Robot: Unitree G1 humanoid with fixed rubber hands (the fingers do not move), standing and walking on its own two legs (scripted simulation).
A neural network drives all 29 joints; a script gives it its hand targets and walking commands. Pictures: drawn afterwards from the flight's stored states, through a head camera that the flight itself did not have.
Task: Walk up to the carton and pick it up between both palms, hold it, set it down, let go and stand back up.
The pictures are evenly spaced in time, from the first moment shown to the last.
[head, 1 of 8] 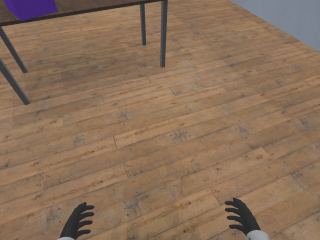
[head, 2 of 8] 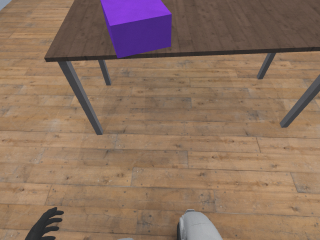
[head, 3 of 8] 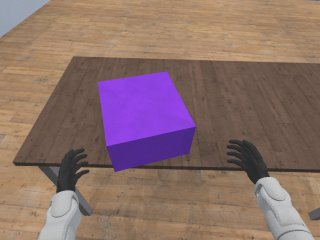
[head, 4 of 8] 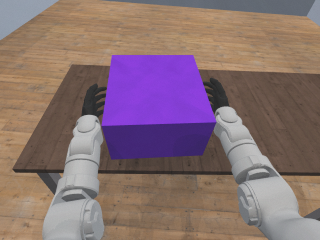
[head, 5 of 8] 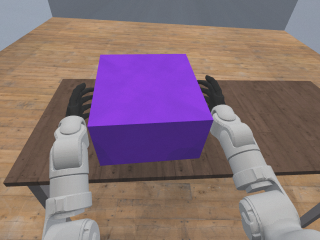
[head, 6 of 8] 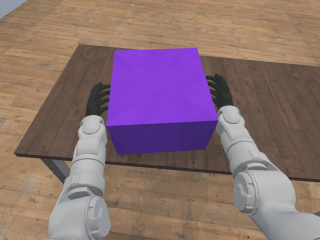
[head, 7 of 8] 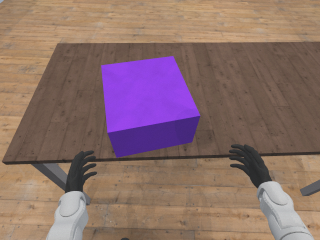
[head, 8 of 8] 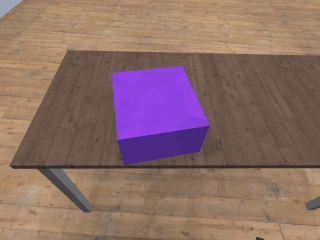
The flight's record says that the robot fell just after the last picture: no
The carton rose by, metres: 0.19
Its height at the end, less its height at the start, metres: +0.00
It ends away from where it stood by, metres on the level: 0.04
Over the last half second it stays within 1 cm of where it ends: yes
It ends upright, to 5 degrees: yes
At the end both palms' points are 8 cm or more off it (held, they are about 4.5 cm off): yes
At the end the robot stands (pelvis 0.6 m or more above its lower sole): yes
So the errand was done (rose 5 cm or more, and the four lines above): yes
